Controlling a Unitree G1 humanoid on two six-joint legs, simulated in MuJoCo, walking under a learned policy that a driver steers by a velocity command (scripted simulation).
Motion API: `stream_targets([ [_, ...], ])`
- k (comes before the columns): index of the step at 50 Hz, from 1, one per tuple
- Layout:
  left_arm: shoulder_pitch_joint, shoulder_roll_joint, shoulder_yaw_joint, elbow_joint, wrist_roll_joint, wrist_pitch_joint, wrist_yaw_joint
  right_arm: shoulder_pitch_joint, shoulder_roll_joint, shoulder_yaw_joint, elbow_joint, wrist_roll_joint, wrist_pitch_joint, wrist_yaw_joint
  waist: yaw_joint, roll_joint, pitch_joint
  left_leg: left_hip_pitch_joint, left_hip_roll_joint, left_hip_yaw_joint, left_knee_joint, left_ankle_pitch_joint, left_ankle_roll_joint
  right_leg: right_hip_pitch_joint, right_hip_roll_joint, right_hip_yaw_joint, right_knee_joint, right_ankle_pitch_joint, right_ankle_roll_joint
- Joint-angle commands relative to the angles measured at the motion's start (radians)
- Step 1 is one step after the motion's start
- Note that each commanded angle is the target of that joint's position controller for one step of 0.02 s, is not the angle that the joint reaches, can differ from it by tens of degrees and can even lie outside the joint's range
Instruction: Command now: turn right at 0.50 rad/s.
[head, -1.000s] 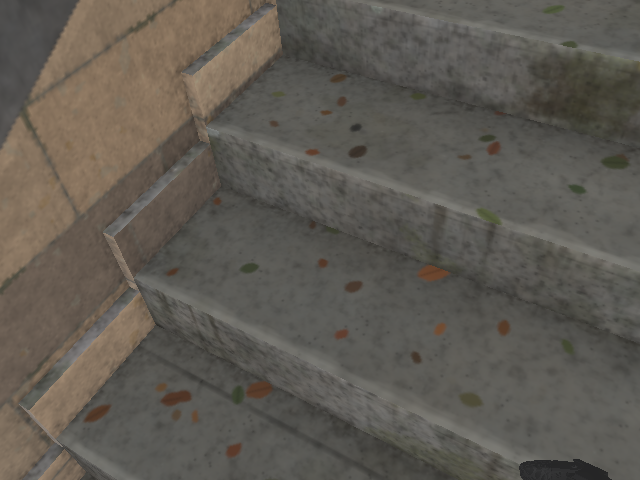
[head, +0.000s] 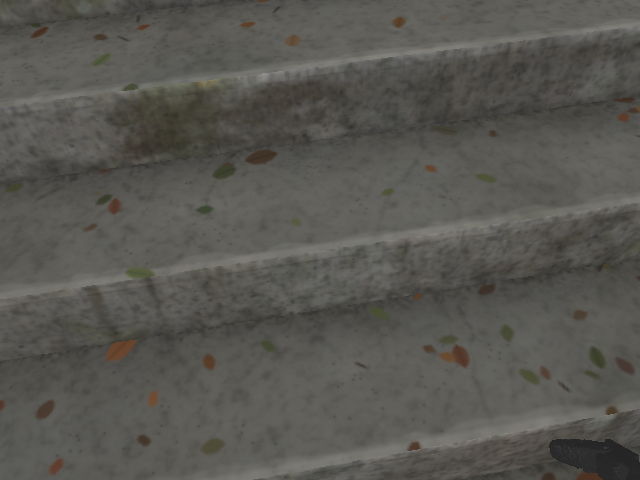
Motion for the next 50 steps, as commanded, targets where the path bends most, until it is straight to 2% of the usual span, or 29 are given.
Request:
stream_targets([
  [1,0.087,0.152,0.031,-0.066,0.006,0.000,0.031,-0.175,-0.024,0.018,-0.110,-0.012,-0.042,0.025,0.055,-0.113,0.009,-0.263,0.037,-0.006,0.089,0.006,0.011,0.216,-0.293,0.249,-0.074,0.512,-0.228],
  [5,0.163,0.182,0.036,-0.053,0.008,0.000,0.074,-0.277,-0.010,0.046,-0.162,-0.009,-0.033,0.031,0.105,-0.120,-0.011,-0.397,0.042,-0.049,0.107,-0.080,0.039,0.272,-0.303,0.290,-0.060,0.497,-0.187],
  [10,0.120,0.271,0.059,-0.034,-0.001,0.017,0.075,-0.297,0.061,0.078,-0.168,-0.044,-0.001,0.076,0.024,-0.086,-0.024,-0.341,0.138,-0.052,-0.312,-0.104,0.097,0.173,-0.309,0.353,-0.181,0.242,-0.118],
  [11,0.000,0.312,0.079,-0.074,-0.036,0.030,0.042,-0.318,0.068,0.095,-0.171,-0.058,0.012,0.114,-0.034,-0.032,0.008,-0.042,0.112,0.082,-0.559,-0.425,0.088,-0.084,-0.313,0.295,-0.322,0.025,-0.141],
  [13,-0.036,0.307,0.088,-0.019,-0.020,0.032,-0.012,-0.189,0.072,0.082,-0.067,-0.030,0.019,0.179,-0.065,-0.183,0.097,0.306,0.103,0.138,-0.546,-0.220,0.105,-0.300,-0.357,0.251,-0.527,-0.236,-0.127],
  [14,-0.133,0.310,0.095,-0.040,-0.011,0.025,-0.019,-0.076,-0.013,0.050,-0.011,-0.025,0.014,0.184,-0.115,-0.175,0.029,0.396,0.061,0.111,-0.648,-0.141,0.103,-0.206,-0.343,0.193,-0.487,-0.102,-0.121],
  [15,-0.094,0.226,0.079,-0.013,-0.013,0.016,-0.017,0.011,-0.082,0.014,0.048,-0.035,-0.010,0.171,-0.098,-0.117,-0.060,0.539,0.014,-0.002,-0.848,-0.153,0.155,-0.132,-0.256,0.103,-0.296,0.086,-0.104],
  [16,-0.026,0.109,0.050,0.012,0.028,0.011,-0.038,0.141,-0.143,-0.009,0.104,-0.070,-0.031,0.150,-0.138,0.128,-0.096,0.781,0.110,-0.473,-1.156,-0.282,0.341,-0.377,-0.077,0.010,0.030,0.248,-0.049],
  [17,-0.105,0.082,0.047,-0.016,0.051,0.022,-0.040,0.402,-0.213,-0.025,0.135,-0.074,-0.017,0.122,-0.273,0.392,-0.192,1.061,0.245,-1.084,-1.510,-0.716,0.491,-0.714,0.066,0.061,0.479,0.107,0.018],
  [18,-0.158,0.047,0.051,0.019,0.026,0.016,-0.032,0.536,-0.214,-0.010,0.170,-0.050,-0.046,0.119,-0.294,0.357,-0.078,0.957,0.275,-1.259,-1.584,-0.853,0.435,-0.809,0.081,0.167,0.935,0.229,0.014],
  [19,-0.242,0.072,0.058,0.022,-0.019,-0.003,-0.012,0.485,-0.214,-0.001,0.197,-0.035,-0.061,0.122,-0.218,0.303,0.091,0.791,0.282,-1.132,-1.575,-0.770,0.389,-0.907,0.051,0.100,1.129,0.289,0.010],
  [20,-0.263,0.118,0.061,0.048,-0.029,-0.004,0.009,0.362,-0.147,0.012,0.195,-0.020,-0.047,0.124,-0.157,0.304,0.089,0.677,0.263,-0.996,-1.534,-0.588,0.398,-0.846,0.002,0.025,1.231,0.389,-0.011],
  [21,-0.247,0.127,0.060,0.087,-0.013,0.005,0.014,0.268,-0.047,0.025,0.216,-0.022,-0.035,0.133,-0.097,0.175,0.092,0.565,0.249,-0.872,-1.504,-0.442,0.408,-0.808,-0.032,-0.022,1.319,0.441,-0.038],
  [22,-0.187,-0.029,0.033,-0.051,0.064,0.031,0.038,0.211,0.015,-0.012,0.255,0.032,-0.038,0.062,0.014,0.080,0.038,0.570,0.243,-0.755,-1.586,-0.424,0.308,-0.664,-0.074,-0.201,1.332,0.222,0.004],
  [24,-0.320,-0.049,0.019,-0.120,0.035,0.067,0.035,0.231,0.068,0.000,0.329,-0.006,-0.070,0.042,0.006,0.072,0.168,0.496,0.210,-0.611,-1.589,-0.332,0.315,-0.752,-0.111,-0.228,1.411,0.019,0.011],
  [26,-0.429,-0.057,0.010,-0.173,0.018,0.085,0.037,0.356,0.083,-0.009,0.401,0.001,-0.083,0.046,-0.040,0.023,0.246,0.558,0.193,-0.505,-1.636,-0.234,0.323,-0.860,-0.167,-0.258,1.358,-0.041,0.005],
  [29,-0.460,0.042,0.027,-0.210,-0.023,0.083,0.019,0.347,0.038,-0.032,0.348,0.006,-0.084,0.027,-0.051,-0.002,0.220,0.607,0.201,-0.403,-1.820,-0.033,0.373,-0.673,-0.216,-0.328,0.961,0.100,0.028],
  [30,-0.436,0.001,0.029,-0.182,-0.030,0.084,0.020,0.408,0.037,-0.039,0.361,-0.005,-0.089,0.018,-0.066,0.094,0.168,0.730,0.237,-0.426,-1.803,0.033,0.409,-0.733,-0.199,-0.336,1.134,0.086,0.024],
  [33,-0.578,-0.071,0.022,-0.230,0.002,0.084,0.024,0.609,0.027,-0.041,0.369,-0.010,-0.099,0.020,-0.147,0.058,0.216,1.141,0.304,-0.449,-1.793,0.153,0.469,-1.232,-0.160,-0.361,1.548,-0.192,-0.020],
  [36,-0.843,-0.121,-0.008,-0.361,0.011,0.054,0.023,0.744,0.047,-0.035,0.410,-0.019,-0.100,0.021,-0.203,0.057,0.295,1.287,0.323,-0.351,-1.844,0.377,0.387,-1.460,-0.179,-0.395,1.549,-0.430,-0.071],
  [38,-0.999,-0.136,-0.033,-0.454,-0.012,0.046,0.004,0.803,0.092,-0.025,0.449,-0.010,-0.070,0.009,-0.241,0.099,0.308,1.168,0.279,-0.277,-1.978,0.542,0.347,-1.275,-0.192,-0.466,1.283,-0.428,-0.058],
  [40,-0.885,-0.181,-0.060,-0.442,-0.045,0.051,-0.025,0.659,0.119,-0.002,0.403,0.037,-0.052,0.002,-0.154,0.122,0.187,0.782,0.212,-0.120,-2.100,1.029,0.333,-0.455,-0.156,-0.570,0.743,-0.097,-0.066],
  [41,-0.688,-0.152,-0.034,-0.348,-0.061,0.051,-0.021,0.587,0.034,-0.008,0.353,0.037,-0.072,0.025,-0.070,0.179,0.001,0.676,0.204,-0.080,-1.915,1.689,0.345,-0.016,-0.047,-0.630,0.742,-0.003,-0.061],
  [43,-0.198,0.041,0.080,-0.240,-0.072,0.087,0.049,0.455,-0.255,-0.107,0.278,0.058,-0.135,0.068,0.188,0.333,-0.275,0.861,0.304,-0.182,-1.401,2.180,0.324,0.280,-0.039,-0.467,0.553,-0.146,-0.084],
  [44,-0.122,0.138,0.126,-0.223,-0.046,0.082,0.068,0.389,-0.237,-0.128,0.260,0.057,-0.163,0.083,0.230,0.213,-0.339,0.755,0.255,-0.239,-1.096,1.834,0.281,0.434,-0.130,-0.292,0.405,-0.202,-0.108],
  [45,-0.079,0.237,0.158,-0.153,-0.023,0.050,0.056,0.377,-0.066,-0.097,0.179,0.086,-0.179,0.101,0.168,-0.121,-0.407,0.413,0.032,-0.221,-0.624,0.785,0.229,0.583,-0.481,0.291,0.108,-0.400,-0.173],
  [46,-0.092,0.231,0.166,-0.160,-0.022,0.070,0.054,0.271,-0.094,-0.120,0.135,0.057,-0.174,0.101,0.182,-0.142,-0.424,0.392,-0.017,-0.215,-0.295,0.524,0.222,0.453,-0.536,0.581,-0.172,-0.410,-0.145],
  [48,-0.234,0.076,0.137,-0.064,-0.037,0.034,0.038,0.212,0.043,-0.090,0.072,0.003,-0.126,0.083,0.038,0.076,-0.082,0.204,0.087,-0.096,-0.108,0.605,0.245,0.197,-0.510,0.317,-0.114,-0.470,-0.181],
  [50,-0.205,-0.063,0.090,0.076,-0.016,0.010,0.053,0.121,0.153,-0.047,0.000,-0.021,-0.091,0.097,-0.059,0.060,0.066,0.098,0.108,-0.109,0.071,0.540,0.293,-0.003,-0.481,0.101,-0.118,-0.319,-0.140],
])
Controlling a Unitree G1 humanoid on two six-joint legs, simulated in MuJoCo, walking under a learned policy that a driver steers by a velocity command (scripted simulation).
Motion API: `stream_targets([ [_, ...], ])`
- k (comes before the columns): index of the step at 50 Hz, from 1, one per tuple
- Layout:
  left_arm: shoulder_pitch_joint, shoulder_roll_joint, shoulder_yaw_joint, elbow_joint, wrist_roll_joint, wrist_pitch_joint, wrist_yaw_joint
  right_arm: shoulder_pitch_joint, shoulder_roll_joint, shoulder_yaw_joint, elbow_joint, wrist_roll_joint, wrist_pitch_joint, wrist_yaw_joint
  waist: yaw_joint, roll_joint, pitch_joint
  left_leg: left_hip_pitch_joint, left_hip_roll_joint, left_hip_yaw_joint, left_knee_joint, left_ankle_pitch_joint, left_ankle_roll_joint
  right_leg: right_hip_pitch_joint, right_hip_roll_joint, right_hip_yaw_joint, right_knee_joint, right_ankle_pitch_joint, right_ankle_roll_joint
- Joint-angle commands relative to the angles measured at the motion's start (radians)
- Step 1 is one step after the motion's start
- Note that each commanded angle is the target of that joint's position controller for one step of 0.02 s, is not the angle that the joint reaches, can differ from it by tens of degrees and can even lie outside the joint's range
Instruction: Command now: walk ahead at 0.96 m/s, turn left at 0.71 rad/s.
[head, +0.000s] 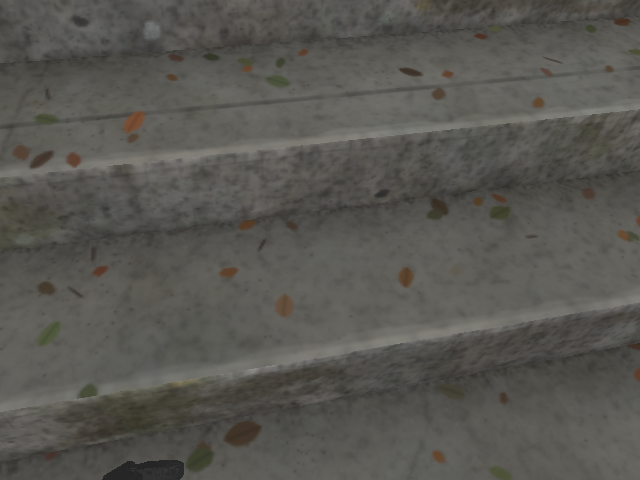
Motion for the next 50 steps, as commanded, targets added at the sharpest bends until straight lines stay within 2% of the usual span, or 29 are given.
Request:
stream_targets([
  [1,0.169,-0.064,-0.009,0.134,0.028,-0.046,0.004,-0.184,0.171,0.080,-0.224,-0.026,0.022,0.019,0.007,-0.036,-0.044,-0.491,0.035,-0.005,0.527,-0.083,0.047,0.288,-0.318,0.598,-0.681,-0.035,-0.132],
  [6,0.199,-0.005,-0.033,0.250,0.047,-0.106,-0.006,-0.449,0.121,0.111,-0.376,0.013,0.138,-0.055,-0.063,-0.102,0.177,-0.785,0.015,0.013,0.644,-0.521,0.078,0.233,-0.315,0.138,-1.016,0.175,-0.030],
  [9,0.206,0.087,-0.037,0.268,-0.004,-0.089,0.001,-0.530,0.081,0.146,-0.417,0.022,0.149,-0.054,-0.151,0.038,0.188,-0.414,0.016,0.234,-0.049,-0.445,0.068,0.057,-0.108,-0.183,-1.128,0.585,-0.014],
  [10,0.205,0.134,-0.038,0.201,-0.068,-0.089,0.038,-0.393,0.010,0.127,-0.323,0.008,0.152,-0.020,-0.153,0.081,0.037,-0.019,-0.061,0.347,-0.225,-0.316,0.052,0.021,-0.086,-0.188,-1.070,1.078,-0.065],
  [12,0.221,0.445,0.029,0.109,-0.064,-0.100,0.041,-0.077,-0.087,0.078,-0.238,0.002,0.157,-0.017,-0.248,-0.090,-0.311,0.219,-0.116,0.388,-0.250,-0.370,0.026,0.398,-0.191,-0.118,-0.699,2.005,-0.124],
  [13,0.140,0.476,0.060,0.056,-0.067,-0.086,0.016,0.118,-0.153,0.051,-0.200,-0.003,0.149,-0.019,-0.307,-0.163,-0.430,0.318,-0.128,0.334,-0.371,-0.449,0.039,0.551,-0.226,-0.059,-0.424,2.097,-0.119],
  [14,0.110,0.419,0.065,0.017,-0.080,-0.083,-0.018,0.130,-0.201,0.023,-0.186,0.009,0.134,-0.014,-0.285,-0.144,-0.450,0.420,-0.169,0.229,-0.707,-0.401,0.044,0.541,-0.201,-0.002,-0.109,1.888,-0.105],
  [15,0.129,0.272,0.049,-0.010,-0.021,-0.081,-0.050,-0.110,-0.213,-0.008,-0.215,0.035,0.115,0.000,-0.154,-0.012,-0.280,0.366,-0.175,-0.050,-1.022,-0.444,0.083,0.317,-0.056,0.106,0.280,0.682,-0.059],
  [16,0.143,0.145,0.022,-0.161,0.018,-0.081,-0.078,-0.256,-0.289,-0.024,-0.225,0.018,0.131,-0.001,0.010,0.261,-0.270,0.467,0.010,-0.623,-1.230,-0.334,0.232,-0.132,0.126,0.239,0.807,0.316,0.027],
  [17,0.125,0.078,-0.005,-0.216,0.077,-0.086,-0.075,-0.265,-0.240,-0.005,-0.239,0.019,0.136,-0.018,0.034,0.092,-0.280,0.434,0.060,-0.794,-1.345,-0.588,0.252,-0.289,0.101,0.345,1.059,0.328,0.015],
  [20,-0.009,-0.084,-0.097,-0.312,0.087,-0.085,-0.022,-0.022,-0.173,0.017,-0.025,-0.010,0.060,-0.011,0.055,-0.077,0.026,0.295,0.022,-0.556,-1.302,-0.284,0.150,-0.636,0.078,0.312,1.307,0.160,-0.029],
  [25,-0.280,-0.134,-0.147,-0.439,0.082,-0.054,0.021,0.099,-0.129,0.043,0.104,-0.025,0.012,0.004,0.056,-0.077,0.095,0.162,-0.003,-0.315,-1.399,-0.042,0.072,-0.769,0.041,0.201,1.156,-0.115,-0.027],
  [27,-0.367,-0.066,-0.150,-0.493,0.061,-0.033,0.020,0.065,-0.157,0.029,0.082,0.015,0.036,-0.023,0.049,-0.133,0.065,-0.122,-0.028,-0.248,-1.665,0.194,0.107,-0.271,0.046,0.091,0.550,-0.083,-0.012],
  [28,-0.216,-0.044,-0.129,-0.444,0.035,-0.029,0.028,-0.068,-0.143,0.023,0.026,0.028,0.044,-0.045,0.152,-0.109,-0.071,-0.312,-0.045,-0.183,-1.639,0.658,0.104,0.249,0.083,0.049,0.353,0.062,-0.006],
  [30,0.085,0.082,-0.050,-0.361,-0.009,-0.002,0.079,-0.138,-0.338,-0.047,-0.045,0.044,-0.004,-0.038,0.300,0.007,-0.386,-0.116,0.047,-0.244,-1.301,1.483,0.072,0.659,0.112,0.182,0.213,0.045,-0.014],
  [32,0.422,0.248,0.033,-0.241,-0.011,-0.019,0.087,-0.323,-0.317,-0.071,-0.124,0.017,-0.072,0.008,0.488,-0.210,-0.575,0.099,-0.085,-0.167,-0.451,1.060,-0.047,0.799,-0.039,0.427,-0.269,-0.129,-0.102],
  [33,0.402,0.211,0.031,-0.121,-0.025,-0.019,0.064,-0.486,-0.109,-0.013,-0.174,-0.046,-0.098,0.038,0.442,-0.365,-0.359,-0.178,-0.178,-0.056,-0.147,-0.168,-0.044,0.795,-0.080,0.436,-0.355,0.432,-0.157],
  [34,0.244,0.216,0.034,-0.129,0.040,-0.022,0.064,-0.232,-0.036,-0.001,-0.208,-0.035,-0.069,0.047,0.186,-0.343,-0.412,-0.447,-0.176,-0.094,0.189,-0.266,-0.042,0.802,-0.329,0.940,-0.536,0.561,-0.254],
  [35,0.133,0.083,0.009,-0.152,0.040,-0.020,0.053,-0.206,-0.060,0.004,-0.203,-0.044,-0.027,0.030,0.128,-0.181,-0.338,-0.503,-0.092,-0.027,0.301,-0.264,-0.032,0.756,-0.364,0.971,-0.537,0.406,-0.270],
  [37,0.143,-0.057,-0.037,-0.046,0.009,-0.053,0.044,-0.263,-0.003,0.048,-0.248,-0.082,0.035,-0.010,0.035,0.079,-0.031,-0.659,-0.045,-0.012,0.458,-0.303,-0.041,0.538,-0.339,0.698,-0.608,0.444,-0.185],
  [40,0.395,-0.046,-0.038,0.170,-0.011,-0.108,0.028,-0.441,0.116,0.118,-0.330,-0.045,0.082,-0.024,0.057,0.042,0.187,-0.805,-0.062,-0.009,0.291,-0.574,-0.023,0.471,-0.181,0.354,-0.757,0.744,-0.054],
  [42,0.161,0.019,-0.025,0.169,0.003,-0.051,-0.016,-0.539,-0.005,0.132,-0.412,-0.014,0.050,0.022,-0.054,-0.180,-0.079,-0.621,-0.077,0.162,-0.018,-0.901,0.046,0.295,0.000,0.222,-0.681,0.902,-0.154],
  [44,0.134,0.243,0.018,0.156,0.101,-0.027,-0.015,-0.554,-0.054,0.176,-0.463,-0.079,0.095,0.055,-0.115,-0.086,-0.283,0.023,-0.059,0.208,-0.335,-0.422,0.016,-0.024,-0.007,0.277,-0.781,1.175,-0.124],
  [45,0.202,0.130,0.012,0.155,-0.037,-0.080,0.036,-0.420,0.058,0.163,-0.390,-0.026,0.074,-0.007,-0.033,-0.101,-0.040,0.051,-0.001,0.270,-0.644,-0.300,-0.028,0.097,-0.060,0.259,-0.868,1.246,-0.109],
  [46,0.272,0.158,0.002,0.166,-0.070,-0.091,0.034,-0.273,-0.041,0.146,-0.302,-0.018,0.053,-0.027,-0.085,0.048,-0.165,0.327,-0.081,0.395,-0.750,-0.213,-0.054,0.104,0.061,0.226,-0.673,1.531,-0.088],
  [47,0.238,0.289,0.000,0.200,0.073,-0.104,-0.087,-0.240,-0.051,0.190,-0.419,0.054,0.165,0.050,-0.327,0.086,-0.477,0.927,-0.016,0.105,-0.881,0.228,0.005,-0.370,0.014,0.389,-0.423,1.759,-0.048],
  [48,0.173,0.302,0.026,0.135,0.158,-0.113,-0.132,0.211,-0.210,0.142,-0.164,0.019,0.226,0.117,-0.305,0.399,-0.731,1.110,0.342,-0.311,-0.918,0.858,0.178,-0.335,0.087,0.343,0.206,0.554,0.078],
  [49,0.345,0.350,0.049,0.199,0.058,-0.112,-0.130,0.251,-0.269,0.095,-0.118,-0.048,0.230,0.120,-0.286,0.163,-0.659,0.792,0.433,-0.552,-1.012,0.838,0.311,-0.242,0.138,0.414,0.627,0.175,0.061],
  [50,0.372,0.307,0.054,0.202,0.000,-0.113,-0.111,0.205,-0.328,0.069,-0.050,-0.071,0.206,0.080,-0.201,-0.005,-0.423,0.583,0.429,-0.434,-0.935,0.847,0.286,-0.287,0.146,0.434,0.848,0.172,0.016],
])
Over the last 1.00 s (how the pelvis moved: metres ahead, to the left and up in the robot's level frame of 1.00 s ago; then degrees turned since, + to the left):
0.50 0.06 0.24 2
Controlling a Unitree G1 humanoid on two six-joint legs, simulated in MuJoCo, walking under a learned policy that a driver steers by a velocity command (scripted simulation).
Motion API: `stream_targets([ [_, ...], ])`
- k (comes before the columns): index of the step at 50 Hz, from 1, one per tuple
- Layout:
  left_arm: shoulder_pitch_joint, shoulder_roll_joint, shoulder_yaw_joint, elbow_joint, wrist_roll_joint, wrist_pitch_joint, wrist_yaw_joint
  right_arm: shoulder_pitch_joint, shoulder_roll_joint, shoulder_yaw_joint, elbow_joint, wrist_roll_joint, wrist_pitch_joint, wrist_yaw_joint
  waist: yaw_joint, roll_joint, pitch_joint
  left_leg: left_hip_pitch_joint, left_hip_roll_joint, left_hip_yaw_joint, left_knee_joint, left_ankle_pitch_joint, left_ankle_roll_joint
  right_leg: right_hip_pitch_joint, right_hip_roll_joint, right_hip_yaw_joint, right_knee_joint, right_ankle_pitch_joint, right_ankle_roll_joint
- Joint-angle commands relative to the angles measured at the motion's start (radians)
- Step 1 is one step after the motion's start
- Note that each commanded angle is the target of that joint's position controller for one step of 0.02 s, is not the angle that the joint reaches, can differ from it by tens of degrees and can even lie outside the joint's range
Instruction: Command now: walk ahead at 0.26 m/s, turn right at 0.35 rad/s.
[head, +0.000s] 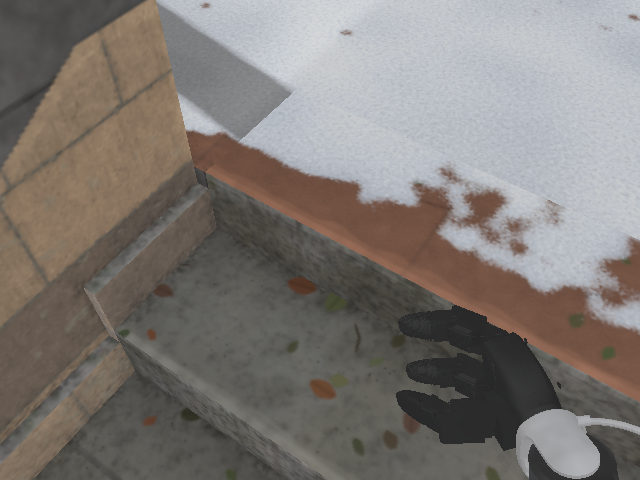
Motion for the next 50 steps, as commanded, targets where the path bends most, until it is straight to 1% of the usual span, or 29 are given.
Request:
stream_targets([
  [1,-0.076,0.138,0.044,-0.124,-0.016,-0.046,0.008,0.611,-0.331,-0.132,0.294,-0.061,0.043,-0.039,-0.197,0.139,-0.242,0.876,0.419,-0.552,-0.371,1.245,0.322,-0.650,0.061,0.085,0.909,-0.212,-0.049],
  [4,-0.234,-0.042,-0.024,-0.263,0.030,-0.001,0.074,0.259,-0.017,-0.050,0.274,-0.036,-0.024,-0.068,0.002,0.063,-0.075,0.651,0.310,-0.247,-0.573,0.909,0.139,-0.611,-0.003,0.037,0.691,-0.328,-0.076],
  [6,-0.143,-0.075,-0.045,-0.276,-0.021,0.016,0.074,0.062,-0.094,-0.092,0.214,-0.045,-0.063,-0.087,0.143,0.042,-0.061,0.491,0.174,-0.026,-0.806,0.797,0.052,-0.361,-0.015,-0.088,0.316,-0.311,-0.031],
  [8,0.127,0.058,-0.016,-0.185,-0.049,0.023,0.030,-0.192,-0.374,-0.192,0.047,-0.044,-0.093,-0.093,0.272,0.077,-0.090,0.251,0.072,0.148,-0.828,0.967,-0.024,0.190,0.114,-0.272,0.058,-0.137,0.087],
  [9,0.329,0.072,-0.007,-0.120,-0.051,0.022,0.016,-0.290,-0.418,-0.203,0.013,-0.086,-0.093,-0.071,0.370,0.116,-0.111,0.202,0.112,0.151,-0.693,1.020,-0.032,0.383,0.106,-0.230,-0.114,0.071,0.083],
  [10,0.565,0.080,0.012,-0.030,-0.044,0.020,0.024,-0.400,-0.420,-0.210,-0.032,-0.113,-0.094,-0.042,0.478,0.061,-0.073,0.062,0.132,0.139,-0.480,0.895,-0.045,0.600,0.078,-0.159,-0.322,0.292,0.058],
  [11,0.593,0.079,0.004,-0.007,-0.038,0.038,0.045,-0.396,-0.276,-0.176,-0.016,-0.124,-0.080,-0.015,0.485,-0.095,0.024,0.039,0.045,0.061,-0.151,0.250,-0.009,0.559,0.006,0.013,-0.748,0.404,-0.009],
  [12,0.474,0.093,-0.002,0.019,-0.003,0.047,0.032,-0.154,-0.140,-0.147,0.089,-0.066,-0.072,0.001,0.324,-0.109,0.195,0.093,-0.049,-0.039,0.201,-0.038,0.095,0.425,-0.018,0.068,-1.023,0.429,-0.048],
  [13,0.425,0.074,-0.019,0.011,0.051,0.103,0.010,0.028,-0.046,-0.112,0.174,-0.021,-0.042,0.022,0.216,-0.080,0.219,-0.070,-0.139,-0.145,0.693,-0.042,0.168,0.480,-0.101,0.142,-0.876,1.023,-0.179],
  [14,0.218,0.182,-0.024,-0.137,0.008,0.115,-0.015,0.413,-0.032,-0.136,0.182,-0.015,-0.058,0.034,-0.091,-0.165,-0.101,-0.140,-0.181,-0.345,0.705,0.119,0.094,0.574,-0.217,0.442,-0.621,1.690,-0.407],
  [15,0.097,0.203,-0.002,-0.208,-0.015,0.102,-0.006,0.404,-0.200,-0.180,0.163,0.007,-0.090,-0.002,-0.089,-0.019,-0.196,-0.161,-0.177,-0.310,0.786,0.025,-0.022,0.608,-0.271,0.496,-0.616,1.619,-0.413],
  [16,0.009,0.171,-0.003,-0.222,-0.054,0.083,0.002,0.209,-0.218,-0.169,0.070,0.019,-0.104,-0.056,-0.043,0.016,-0.190,-0.289,-0.150,-0.254,0.832,-0.038,-0.074,0.598,-0.245,0.460,-0.617,1.185,-0.309],
  [18,-0.048,0.095,-0.040,-0.223,-0.009,0.054,0.019,0.107,-0.183,-0.137,0.037,0.018,-0.107,-0.137,-0.077,0.067,-0.082,-0.353,-0.047,-0.207,0.747,0.044,-0.104,0.439,-0.142,0.406,-0.626,0.868,-0.108],
  [20,0.054,0.098,-0.032,-0.204,-0.030,0.037,0.062,0.050,-0.167,-0.123,0.006,-0.002,-0.110,-0.128,-0.051,0.035,-0.045,-0.296,-0.017,-0.142,0.716,-0.012,-0.083,0.306,-0.091,0.438,-0.684,0.797,-0.070],
  [22,0.247,0.066,-0.028,-0.133,-0.006,0.030,0.079,-0.042,-0.149,-0.097,-0.044,0.035,-0.109,-0.123,0.025,-0.005,-0.032,-0.504,-0.058,-0.166,0.909,-0.135,-0.067,0.439,-0.117,0.510,-0.649,0.818,-0.166],
  [24,0.350,0.023,-0.035,-0.096,0.011,0.019,0.073,-0.100,-0.133,-0.083,-0.071,0.019,-0.101,-0.139,0.085,-0.025,-0.017,-0.743,-0.068,-0.221,1.030,-0.230,-0.071,0.624,-0.146,0.549,-0.626,0.697,-0.208],
  [26,0.216,0.037,-0.037,-0.127,0.016,0.015,0.054,-0.129,-0.117,-0.087,-0.097,0.014,-0.091,-0.146,-0.003,0.086,0.032,-0.580,-0.026,-0.156,0.718,-0.075,-0.052,0.365,-0.047,0.525,-0.658,0.497,-0.166],
  [30,-0.026,0.157,0.024,-0.272,-0.047,0.017,0.024,-0.238,-0.049,-0.100,-0.165,-0.019,-0.024,-0.065,-0.112,-0.071,0.018,0.169,-0.075,0.106,0.218,0.038,-0.055,-0.194,-0.054,0.592,-1.045,0.946,-0.238],
  [31,-0.059,0.193,0.040,-0.286,-0.048,0.000,0.011,-0.063,-0.077,-0.113,-0.112,0.005,-0.007,-0.059,-0.165,-0.150,-0.003,0.272,-0.095,0.054,0.102,0.193,-0.076,-0.065,-0.053,0.522,-0.955,1.287,-0.207],
  [32,-0.145,0.213,0.062,-0.341,-0.047,-0.016,0.004,0.154,-0.172,-0.154,-0.021,0.014,-0.005,-0.074,-0.209,-0.055,-0.159,0.418,-0.139,0.004,-0.091,0.183,-0.054,0.039,-0.059,0.511,-0.802,1.509,-0.194],
  [33,-0.174,0.098,0.045,-0.365,-0.030,-0.019,-0.008,0.437,-0.234,-0.184,0.088,0.006,-0.001,-0.101,-0.245,0.143,-0.440,0.779,-0.037,-0.262,-0.263,0.473,0.060,0.052,0.010,0.465,-0.476,1.339,-0.146],
  [34,0.044,-0.072,0.017,-0.335,0.011,0.001,-0.026,0.503,-0.306,-0.194,0.102,-0.007,0.008,-0.111,-0.120,0.600,-0.593,1.012,0.365,-0.942,-0.599,0.788,0.483,-0.200,0.298,0.359,-0.070,-0.061,0.026],
  [35,0.089,0.074,0.056,-0.283,-0.024,0.033,-0.042,0.455,-0.320,-0.196,0.054,-0.057,-0.023,-0.107,-0.145,0.405,-0.389,0.764,0.511,-1.351,-0.823,0.344,0.529,-0.360,0.263,0.353,0.517,-0.237,0.093],
  [36,-0.081,0.124,0.066,-0.298,-0.046,0.044,-0.028,0.284,-0.308,-0.186,0.086,-0.006,-0.076,-0.108,-0.091,0.333,-0.067,0.494,0.408,-1.173,-0.796,-0.117,0.402,-0.523,0.180,0.235,0.684,-0.118,0.105],
  [37,-0.107,0.129,0.059,-0.280,-0.063,0.062,0.011,0.128,-0.167,-0.145,0.110,0.031,-0.111,-0.097,-0.027,0.243,-0.050,0.332,0.365,-0.857,-0.723,-0.212,0.310,-0.469,0.097,0.166,0.691,-0.050,0.080],
  [39,-0.174,0.046,0.010,-0.283,0.007,0.069,0.052,0.109,0.048,-0.101,0.196,0.069,-0.166,-0.132,0.023,-0.017,-0.019,0.230,0.270,-0.425,-0.640,0.108,0.169,-0.287,-0.037,0.043,0.470,-0.168,0.059],
  [42,-0.276,0.001,-0.025,-0.340,-0.008,0.055,-0.016,0.132,-0.071,-0.154,0.207,0.061,-0.176,-0.216,-0.015,0.109,-0.037,0.304,0.191,-0.146,-0.672,0.425,0.113,-0.231,-0.045,-0.070,0.452,-0.199,0.057],
  [46,-0.388,0.114,-0.016,-0.422,-0.029,0.026,-0.013,0.227,-0.187,-0.174,0.208,0.023,-0.152,-0.187,-0.038,0.138,-0.035,0.437,0.277,-0.065,-0.726,0.256,0.089,-0.256,-0.089,-0.048,0.230,-0.252,0.081],
  [50,-0.426,0.114,-0.029,-0.455,-0.024,0.037,0.016,0.252,-0.276,-0.183,0.205,-0.015,-0.162,-0.171,-0.035,0.154,-0.003,0.402,0.354,-0.078,-0.682,0.140,0.050,-0.136,-0.139,-0.038,-0.092,-0.207,0.078],
])
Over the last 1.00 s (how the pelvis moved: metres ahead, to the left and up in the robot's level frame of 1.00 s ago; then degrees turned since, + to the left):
0.76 0.27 0.48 42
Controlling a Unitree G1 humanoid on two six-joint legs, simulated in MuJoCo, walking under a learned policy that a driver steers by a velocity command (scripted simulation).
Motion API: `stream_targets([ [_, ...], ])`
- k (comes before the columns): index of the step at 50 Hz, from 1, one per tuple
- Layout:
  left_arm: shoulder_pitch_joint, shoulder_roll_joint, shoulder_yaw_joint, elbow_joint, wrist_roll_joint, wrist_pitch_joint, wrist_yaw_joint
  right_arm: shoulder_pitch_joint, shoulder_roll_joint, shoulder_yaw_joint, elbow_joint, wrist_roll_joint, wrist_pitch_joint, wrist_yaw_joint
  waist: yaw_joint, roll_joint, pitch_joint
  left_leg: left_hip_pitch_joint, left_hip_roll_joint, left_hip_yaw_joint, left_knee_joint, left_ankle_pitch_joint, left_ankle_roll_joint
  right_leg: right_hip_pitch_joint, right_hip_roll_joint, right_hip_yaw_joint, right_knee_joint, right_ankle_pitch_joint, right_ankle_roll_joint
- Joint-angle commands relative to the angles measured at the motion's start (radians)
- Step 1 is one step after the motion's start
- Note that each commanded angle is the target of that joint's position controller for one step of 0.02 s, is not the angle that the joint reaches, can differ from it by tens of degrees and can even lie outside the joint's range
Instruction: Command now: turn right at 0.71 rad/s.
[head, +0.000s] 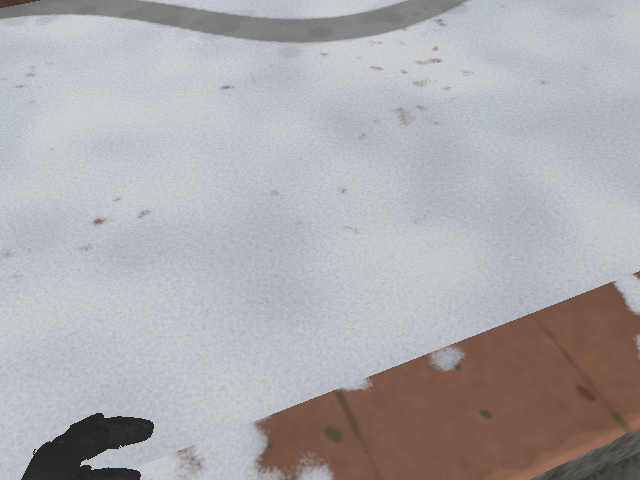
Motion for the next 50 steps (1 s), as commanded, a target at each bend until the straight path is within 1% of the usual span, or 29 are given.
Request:
stream_targets([
  [1,0.088,0.026,0.005,-0.012,-0.024,-0.002,-0.005,-0.157,-0.184,-0.031,-0.092,-0.006,-0.002,0.035,0.112,0.041,-0.005,-0.022,0.116,-0.125,-0.196,-0.212,0.149,0.236,0.025,-0.134,-0.567,0.068,0.003],
  [2,0.161,0.030,0.023,0.061,-0.035,0.004,-0.011,-0.150,-0.196,-0.033,-0.084,-0.028,0.017,0.059,0.117,0.041,0.061,-0.129,0.120,-0.108,-0.122,-0.326,0.118,0.404,0.070,-0.206,-0.776,0.296,-0.018],
  [3,0.275,0.104,0.070,0.124,-0.056,0.000,0.005,-0.139,-0.151,-0.027,-0.094,-0.055,0.032,0.095,0.124,-0.027,0.042,-0.174,0.093,-0.109,0.016,-0.402,0.082,0.574,0.089,-0.103,-0.845,0.289,-0.065],
  [4,0.312,0.304,0.134,0.113,-0.061,-0.025,0.047,-0.115,-0.053,-0.005,-0.205,-0.056,0.022,0.102,0.113,-0.388,-0.079,-0.425,-0.061,-0.071,0.304,-0.351,0.010,0.782,-0.097,0.208,-0.666,0.598,-0.240],
  [5,0.266,0.320,0.132,0.063,-0.023,-0.045,0.067,-0.179,-0.029,0.024,-0.230,-0.003,0.002,0.106,0.205,-0.307,-0.115,-0.489,-0.134,-0.164,0.486,-0.367,-0.004,0.703,-0.176,0.364,-0.773,0.605,-0.320],
  [6,0.172,0.305,0.123,0.043,0.002,-0.047,0.064,-0.157,-0.048,0.017,-0.207,0.015,-0.004,0.101,0.184,-0.227,-0.114,-0.468,-0.132,-0.263,0.776,-0.284,0.011,0.589,-0.196,0.389,-0.764,0.599,-0.296],
  [9,-0.102,0.068,0.010,-0.094,0.002,0.027,0.054,-0.016,-0.145,-0.012,-0.107,0.015,0.010,0.089,0.036,0.040,-0.020,-0.410,-0.102,-0.405,1.061,-0.003,-0.028,0.204,-0.181,0.345,-0.797,0.220,-0.273],
  [11,-0.132,-0.033,-0.040,-0.107,-0.031,0.050,0.057,0.065,-0.114,0.004,-0.087,-0.003,0.028,0.113,0.007,0.001,-0.063,-0.455,-0.109,-0.383,0.965,-0.054,-0.078,0.282,-0.162,0.277,-0.761,0.206,-0.267],
  [12,0.078,-0.007,-0.009,-0.048,-0.013,0.053,0.107,0.120,-0.066,-0.005,-0.102,0.016,0.128,0.048,0.030,0.022,-0.018,-0.400,-0.155,-0.236,0.830,-0.079,-0.062,0.422,-0.110,0.139,-0.760,0.175,-0.196],
  [13,-0.044,-0.011,-0.029,-0.108,-0.019,0.032,0.096,0.034,-0.107,0.020,-0.109,-0.009,0.071,0.087,0.075,-0.098,-0.073,-0.489,-0.143,-0.354,0.862,-0.076,-0.091,0.382,-0.185,0.232,-0.759,0.355,-0.294],
  [15,-0.008,0.072,0.007,-0.101,-0.002,0.012,0.100,0.036,-0.123,0.017,-0.129,0.007,0.041,0.102,0.097,-0.045,-0.078,-0.501,-0.136,-0.394,0.883,-0.026,-0.094,0.460,-0.311,0.271,-0.858,0.396,-0.366],
  [19,-0.042,0.062,0.007,-0.094,-0.011,0.006,0.093,0.067,-0.116,0.019,-0.125,-0.014,0.018,0.122,0.042,0.006,-0.045,-0.390,-0.107,-0.326,0.606,-0.033,-0.060,0.509,-0.249,-0.010,-0.914,0.268,-0.264],
  [21,-0.080,0.109,0.009,-0.139,0.021,-0.006,0.083,0.251,-0.105,0.021,-0.054,-0.029,0.029,0.150,-0.019,-0.075,-0.042,-0.090,-0.160,-0.176,0.344,-0.112,-0.012,0.433,-0.123,-0.188,-0.911,0.295,-0.152],
  [22,-0.134,0.127,0.019,-0.165,0.040,-0.004,0.084,0.367,-0.126,0.002,-0.020,-0.012,0.036,0.170,-0.051,-0.063,-0.044,0.052,-0.174,-0.166,0.250,-0.055,0.013,0.407,-0.101,-0.245,-0.851,0.263,-0.124],
  [24,-0.159,0.092,0.028,-0.167,0.017,0.009,0.080,0.384,-0.157,-0.039,0.018,0.000,0.010,0.187,-0.041,0.037,0.045,0.152,-0.219,-0.179,-0.070,0.037,0.072,0.347,-0.100,-0.301,-0.601,0.014,-0.110],
  [25,-0.135,-0.019,0.005,-0.153,0.006,0.024,0.071,0.419,-0.160,-0.047,0.042,-0.017,0.006,0.178,-0.031,0.158,0.071,0.201,-0.230,-0.313,-0.160,0.127,0.178,0.202,-0.051,-0.284,-0.369,-0.097,-0.110],
  [26,-0.134,-0.098,-0.005,-0.204,0.018,0.033,0.074,0.380,-0.267,-0.062,-0.017,0.006,0.006,0.151,0.037,0.367,0.065,0.266,-0.087,-0.802,-0.247,0.413,0.401,-0.066,0.101,-0.183,-0.059,-0.250,-0.058],
  [27,0.062,-0.146,-0.025,-0.197,0.011,0.025,0.066,0.224,-0.325,-0.060,-0.130,-0.003,0.003,0.117,0.093,0.431,-0.083,0.244,0.039,-1.124,-0.407,0.139,0.529,-0.135,0.207,0.078,0.100,-0.123,-0.029],
  [28,0.015,-0.027,0.017,-0.150,-0.013,0.008,0.080,0.082,-0.237,-0.044,-0.171,-0.006,0.002,0.111,0.057,0.251,0.010,0.095,0.020,-1.144,-0.435,-0.281,0.458,-0.183,0.199,0.145,0.215,-0.047,0.001],
  [29,-0.062,0.046,0.044,-0.128,-0.019,-0.004,0.110,0.056,-0.171,-0.022,-0.183,-0.001,0.009,0.116,0.026,0.106,0.040,0.042,-0.005,-1.047,-0.370,-0.321,0.417,-0.217,0.173,0.142,0.285,0.008,0.020],
  [30,-0.048,0.023,0.034,-0.112,-0.002,-0.005,0.134,0.069,-0.146,-0.006,-0.144,-0.012,0.017,0.098,0.060,0.050,0.018,0.045,-0.045,-1.034,-0.289,-0.300,0.382,-0.249,0.160,0.180,0.321,0.141,0.025],
  [32,-0.020,0.024,0.026,-0.102,0.034,0.006,0.154,0.086,-0.093,0.019,-0.128,-0.011,0.036,0.100,0.077,0.058,-0.007,0.002,-0.068,-0.964,-0.267,-0.165,0.368,-0.181,0.157,0.165,0.346,0.173,0.011],
  [36,-0.084,0.044,0.029,-0.152,-0.010,0.030,0.173,0.187,-0.081,0.028,-0.148,-0.001,0.026,0.084,0.014,0.094,-0.086,0.147,-0.043,-0.940,-0.210,0.343,0.371,-0.218,0.157,0.124,0.392,-0.025,0.084],
  [38,-0.147,0.015,0.015,-0.180,-0.003,0.036,0.162,0.213,-0.085,0.026,-0.142,0.021,0.014,0.101,-0.007,0.109,-0.062,0.235,-0.058,-0.916,-0.249,0.328,0.348,-0.257,0.133,0.052,0.150,-0.187,0.100],
  [40,-0.177,-0.012,0.010,-0.189,-0.004,0.029,0.154,0.257,-0.095,0.016,-0.124,0.010,0.016,0.101,-0.030,0.143,-0.051,0.264,-0.080,-0.936,-0.272,0.248,0.332,-0.265,0.139,0.029,0.022,-0.191,0.089],
  [44,-0.023,-0.050,0.009,-0.154,-0.004,0.024,0.096,-0.022,-0.128,-0.002,-0.230,-0.009,0.020,0.108,0.109,0.132,-0.038,-0.089,-0.186,-0.806,-0.286,0.272,0.250,0.254,0.150,-0.067,-0.289,0.024,0.036],
  [47,0.017,-0.070,0.006,-0.156,-0.025,0.013,0.077,-0.009,-0.147,-0.025,-0.220,0.008,0.043,0.113,0.103,0.152,-0.042,0.117,-0.156,-0.922,-0.233,0.328,0.266,0.303,0.160,-0.020,-0.733,0.133,0.012],
  [49,0.067,-0.017,0.034,-0.135,-0.019,-0.004,0.079,0.062,-0.133,-0.036,-0.172,0.017,0.058,0.114,0.086,0.104,-0.093,0.104,-0.212,-0.912,-0.127,0.077,0.209,0.522,0.060,0.019,-0.896,0.389,-0.079],
  [50,0.049,0.069,0.052,-0.154,-0.033,-0.021,0.091,0.168,-0.035,-0.013,-0.187,0.019,0.065,0.113,-0.001,-0.116,-0.227,-0.062,-0.366,-0.682,0.133,-0.234,0.070,0.729,-0.195,0.254,-0.821,0.861,-0.336],
])
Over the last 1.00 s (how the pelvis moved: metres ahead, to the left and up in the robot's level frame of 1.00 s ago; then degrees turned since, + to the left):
0.27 -0.10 0.23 -50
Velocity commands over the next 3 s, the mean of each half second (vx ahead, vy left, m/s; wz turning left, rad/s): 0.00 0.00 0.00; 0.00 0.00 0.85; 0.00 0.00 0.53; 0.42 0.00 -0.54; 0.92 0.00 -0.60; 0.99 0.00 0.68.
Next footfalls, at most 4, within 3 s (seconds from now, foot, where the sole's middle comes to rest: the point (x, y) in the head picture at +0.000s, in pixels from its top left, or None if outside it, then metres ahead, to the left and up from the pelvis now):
0.04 right None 0.07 -0.14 -0.74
0.50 left None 0.09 0.09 -0.74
0.98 right None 0.19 -0.10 -0.74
1.46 left None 0.10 0.14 -0.74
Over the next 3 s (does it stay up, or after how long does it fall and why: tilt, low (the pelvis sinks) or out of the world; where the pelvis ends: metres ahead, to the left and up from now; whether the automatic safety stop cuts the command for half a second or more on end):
stays up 1.12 -0.17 0.17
